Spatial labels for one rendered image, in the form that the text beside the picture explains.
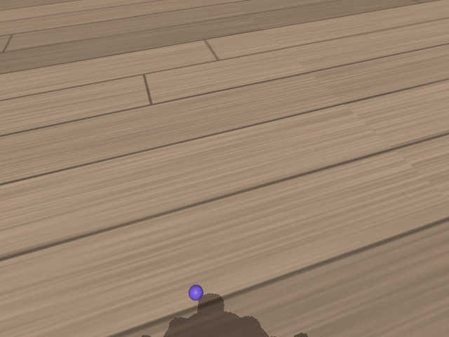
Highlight ball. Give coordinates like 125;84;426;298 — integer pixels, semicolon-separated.
189;284;203;300

